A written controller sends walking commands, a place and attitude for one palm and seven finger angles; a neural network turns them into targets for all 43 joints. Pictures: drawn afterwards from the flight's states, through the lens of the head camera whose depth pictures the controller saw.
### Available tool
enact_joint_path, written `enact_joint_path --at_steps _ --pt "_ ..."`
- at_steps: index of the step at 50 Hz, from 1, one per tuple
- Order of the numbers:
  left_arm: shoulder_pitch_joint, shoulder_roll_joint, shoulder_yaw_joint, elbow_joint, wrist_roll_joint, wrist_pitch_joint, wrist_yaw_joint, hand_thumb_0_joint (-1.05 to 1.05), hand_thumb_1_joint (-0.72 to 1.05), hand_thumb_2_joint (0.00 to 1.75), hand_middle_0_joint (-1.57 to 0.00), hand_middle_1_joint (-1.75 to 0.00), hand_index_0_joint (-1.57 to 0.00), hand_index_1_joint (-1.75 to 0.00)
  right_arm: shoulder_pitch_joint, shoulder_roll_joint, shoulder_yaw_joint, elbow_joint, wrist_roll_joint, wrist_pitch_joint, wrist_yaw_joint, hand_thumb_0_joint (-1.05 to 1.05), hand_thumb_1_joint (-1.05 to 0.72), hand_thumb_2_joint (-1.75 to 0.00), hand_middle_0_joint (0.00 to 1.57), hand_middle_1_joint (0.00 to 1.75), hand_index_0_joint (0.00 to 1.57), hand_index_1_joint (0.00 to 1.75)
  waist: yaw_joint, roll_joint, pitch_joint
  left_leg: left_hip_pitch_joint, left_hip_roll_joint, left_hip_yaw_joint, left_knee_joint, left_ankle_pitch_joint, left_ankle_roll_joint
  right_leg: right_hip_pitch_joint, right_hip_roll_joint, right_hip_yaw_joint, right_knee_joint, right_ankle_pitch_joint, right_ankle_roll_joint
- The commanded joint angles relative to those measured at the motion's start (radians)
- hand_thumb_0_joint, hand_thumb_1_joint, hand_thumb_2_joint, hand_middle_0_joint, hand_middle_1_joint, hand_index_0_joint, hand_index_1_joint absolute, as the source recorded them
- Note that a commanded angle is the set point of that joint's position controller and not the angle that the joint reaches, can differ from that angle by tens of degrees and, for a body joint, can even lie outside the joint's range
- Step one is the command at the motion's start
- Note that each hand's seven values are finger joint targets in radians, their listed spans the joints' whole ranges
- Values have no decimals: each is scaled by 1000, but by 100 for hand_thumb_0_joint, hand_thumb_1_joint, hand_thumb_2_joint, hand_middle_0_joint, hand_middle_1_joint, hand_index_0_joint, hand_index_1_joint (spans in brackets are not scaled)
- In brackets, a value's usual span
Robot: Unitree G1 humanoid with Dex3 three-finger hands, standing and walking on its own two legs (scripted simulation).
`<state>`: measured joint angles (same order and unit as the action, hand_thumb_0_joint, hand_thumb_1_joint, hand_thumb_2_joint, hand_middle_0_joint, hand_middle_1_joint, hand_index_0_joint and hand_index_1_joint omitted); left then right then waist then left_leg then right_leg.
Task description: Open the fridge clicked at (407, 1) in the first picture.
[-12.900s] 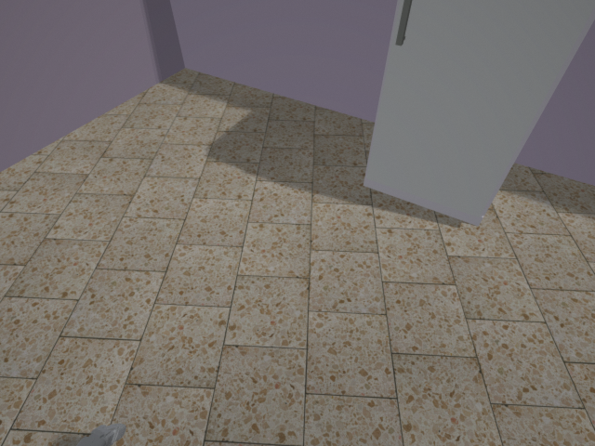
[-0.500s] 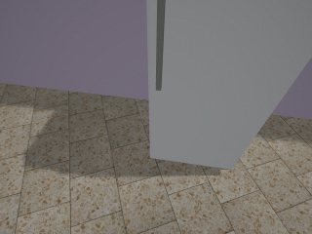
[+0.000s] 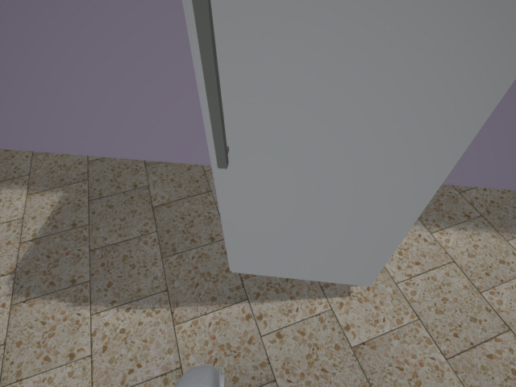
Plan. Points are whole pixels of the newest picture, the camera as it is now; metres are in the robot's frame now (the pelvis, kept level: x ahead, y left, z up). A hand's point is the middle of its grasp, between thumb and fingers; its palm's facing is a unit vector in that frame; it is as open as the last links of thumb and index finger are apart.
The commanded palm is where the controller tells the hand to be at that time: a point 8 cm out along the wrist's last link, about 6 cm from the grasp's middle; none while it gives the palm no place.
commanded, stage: shuffle to correct the standing spot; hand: left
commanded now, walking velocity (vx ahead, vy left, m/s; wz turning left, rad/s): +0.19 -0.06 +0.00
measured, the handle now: (214, 75) +0.57 +0.12 +0.18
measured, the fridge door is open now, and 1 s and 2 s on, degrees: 0 0 0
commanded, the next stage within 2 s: come to a stop and stand still in 0.14 s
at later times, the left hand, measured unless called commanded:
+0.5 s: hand out of the picture +0.14 +0.14 -0.18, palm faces +0.05 -0.97 -0.22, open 7.3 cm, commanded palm none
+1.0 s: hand out of the picture +0.14 +0.16 -0.18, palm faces +0.07 -0.97 -0.22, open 7.3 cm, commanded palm none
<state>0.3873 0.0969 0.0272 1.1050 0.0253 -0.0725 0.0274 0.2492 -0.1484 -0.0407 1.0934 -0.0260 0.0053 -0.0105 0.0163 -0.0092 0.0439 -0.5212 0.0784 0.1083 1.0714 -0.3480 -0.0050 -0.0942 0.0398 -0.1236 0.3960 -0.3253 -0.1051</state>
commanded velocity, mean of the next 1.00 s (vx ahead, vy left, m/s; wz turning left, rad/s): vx -0.04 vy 0.03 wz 0.00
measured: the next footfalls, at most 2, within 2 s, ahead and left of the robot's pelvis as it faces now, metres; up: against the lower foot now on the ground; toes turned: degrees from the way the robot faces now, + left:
left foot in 0.22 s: +0.21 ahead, +0.09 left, +0.00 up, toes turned +5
right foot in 0.50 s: +0.18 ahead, -0.18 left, +0.00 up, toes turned -4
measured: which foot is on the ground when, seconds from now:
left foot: up 0.00-0.20, down 0.22-0.56, up 0.58-0.82, down 0.84-1.00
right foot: down 0.00-0.22, up 0.24-0.48, down 0.50-0.86, up 0.88-1.00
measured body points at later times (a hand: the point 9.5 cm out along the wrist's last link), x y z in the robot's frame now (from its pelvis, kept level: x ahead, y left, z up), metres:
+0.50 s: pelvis +0.11 -0.04 -0.01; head +0.14 -0.04 +0.44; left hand +0.14 +0.20 -0.17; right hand +0.18 -0.27 -0.16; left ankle +0.17 +0.09 -0.74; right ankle +0.14 -0.18 -0.74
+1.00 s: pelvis +0.10 -0.03 +0.00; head +0.12 -0.01 +0.44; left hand +0.14 +0.22 -0.16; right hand +0.16 -0.26 -0.15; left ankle +0.11 +0.07 -0.74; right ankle +0.08 -0.15 -0.70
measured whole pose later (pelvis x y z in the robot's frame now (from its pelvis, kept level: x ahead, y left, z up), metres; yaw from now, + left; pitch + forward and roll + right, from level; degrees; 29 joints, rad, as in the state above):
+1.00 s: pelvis +0.10 -0.03 +0.00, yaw +1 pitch +0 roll +1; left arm 0.19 0.20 0.06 1.03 0.03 0.05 0.03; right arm 0.20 -0.15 -0.03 1.00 -0.03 0.03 -0.03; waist 0.02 -0.05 0.06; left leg -0.24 -0.01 0.11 0.48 -0.24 0.05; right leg -0.36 -0.05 -0.02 0.86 -0.45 0.01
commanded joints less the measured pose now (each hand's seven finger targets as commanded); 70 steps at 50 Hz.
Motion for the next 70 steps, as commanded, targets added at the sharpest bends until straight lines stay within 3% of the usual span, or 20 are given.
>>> enact_joint_path --at_steps 1,5,9,10,11,12,14,17,23,27,30,36,40,42,43,51,53,56,58,70 --pt "135 107 11 17 -1 -10 6 0 90 90 -20 -30 -20 -30 -59 9 1 -77 6 -32 19 0 -90 -90 20 30 20 30 1 -65 42 -85 -5 20 -169 95 -1 70 -240 157 -135 677 -88" --pt "161 109 11 42 1 -4 6 0 90 90 -20 -30 -20 -30 -123 0 3 -98 8 -45 13 0 -90 -90 20 30 20 30 10 -91 40 -11 -27 36 -325 96 19 116 -245 164 -81 799 -78" --pt "139 111 9 45 -9 2 2 0 90 90 -20 -30 -20 -30 84 -49 -4 -32 -1 -59 -16 0 -90 -90 20 30 20 30 -93 -36 -48 382 -60 24 -544 273 66 -1 -181 122 247 853 -18" --pt "154 85 6 35 -14 4 -1 0 90 90 -20 -30 -20 -30 194 -124 -22 -15 -11 -66 -27 0 -90 -90 20 30 20 30 -127 73 -131 574 118 -202 -572 436 150 -168 -103 82 466 572 29" --pt "170 43 -5 7 -27 6 -4 0 90 90 -20 -30 -20 -30 265 -201 -35 -3 -12 -64 -32 0 -90 -90 20 30 20 30 -118 275 -187 684 394 -526 -688 637 294 -371 -9 45 793 -197 54" --pt "137 97 10 -18 -12 18 1 0 90 90 -20 -30 -20 -30 214 -212 -31 -17 7 -46 -27 0 -90 -90 20 30 20 30 -94 167 -138 526 442 -578 -785 366 334 -392 -30 134 924 -266 41" --pt "60 61 15 -39 8 39 -4 0 90 90 -20 -30 -20 -30 38 -120 -13 -67 7 -43 -25 0 -90 -90 20 30 20 30 -24 109 110 179 336 -475 -906 22 252 -432 -98 146 886 -142 68" --pt "131 9 5 -19 -4 70 -3 0 90 90 -20 -30 -20 -30 -79 -68 16 -93 3 -51 -27 0 -90 -90 20 30 20 30 54 106 67 21 217 -225 -869 273 172 -203 -132 131 617 -92 104" --pt "93 60 9 -55 5 75 6 0 90 90 -20 -30 -20 -30 -67 -116 -21 -123 10 -13 -20 0 -90 -90 20 30 20 30 36 85 -66 138 114 -119 -675 225 111 -83 -91 47 185 118 136" --pt "-57 262 40 -129 5 67 1 0 90 90 -20 -30 -20 -30 11 -48 -22 -131 12 17 -4 0 -90 -90 20 30 20 30 -21 -109 -57 216 -77 -26 -408 -24 -15 -234 -384 353 -43 374 -10" --pt "-99 251 52 -133 5 69 8 0 90 90 -20 -30 -20 -30 -5 -64 -30 -135 7 30 -9 0 -90 -90 20 30 20 30 2 -225 -28 106 -67 -64 -211 -131 -18 -156 -397 351 -29 562 -64" --pt "-72 266 76 -128 8 73 22 0 90 90 -20 -30 -20 -30 -37 -68 -20 -153 19 19 -10 0 -90 -90 20 30 20 30 43 -194 -117 54 -76 -75 -290 -145 -43 86 -391 284 80 867 -82" --pt "-166 248 73 -149 -5 88 16 0 90 90 -20 -30 -20 -30 75 -66 -19 -115 18 9 -10 0 -90 -90 20 30 20 30 -21 -136 -126 360 -71 -40 -668 162 -32 -106 -299 216 143 510 14" --pt "-159 157 49 -174 -14 102 8 0 90 90 -20 -30 -20 -30 59 -173 -35 -134 4 -1 -16 0 -90 -90 20 30 20 30 -10 225 -106 418 195 -312 -759 475 84 -301 -120 65 305 -43 122" --pt "-193 151 46 -172 -11 108 13 0 90 90 -20 -30 -20 -30 26 -188 -34 -145 -2 8 -17 0 -90 -90 20 30 20 30 -21 237 -59 287 253 -339 -805 478 170 -277 -94 94 448 -225 129" --pt "-138 111 17 -104 -3 94 1 0 90 90 -20 -30 -20 -30 -9 -136 -14 -118 -2 -6 -23 0 -90 -90 20 30 20 30 -5 95 -46 357 158 -233 -778 370 168 -208 -103 87 252 -118 127" --pt "-88 117 12 -78 -5 81 6 0 90 90 -20 -30 -20 -30 10 -138 -14 -103 9 -9 -21 0 -90 -90 20 30 20 30 9 45 -88 359 123 -207 -716 360 123 -88 -100 82 36 62 130" --pt "-97 193 12 -65 -6 58 11 0 90 90 -20 -30 -20 -30 17 -73 2 -100 23 -15 -13 0 -90 -90 20 30 20 30 -24 -84 -68 309 6 -102 -657 216 15 -57 -269 246 -53 344 61" --pt "-112 181 7 -56 -11 51 9 0 90 90 -20 -30 -20 -30 8 -74 2 -76 14 -10 -12 0 -90 -90 20 30 20 30 -29 -127 -75 375 8 -100 -661 245 6 -105 -228 221 -36 327 61" --pt "-54 140 -10 1 -14 58 7 0 90 90 -20 -30 -20 -30 48 -74 26 5 13 -10 -16 0 -90 -90 20 30 20 30 -15 23 50 344 34 -126 -762 136 9 -147 -167 179 -122 47 87"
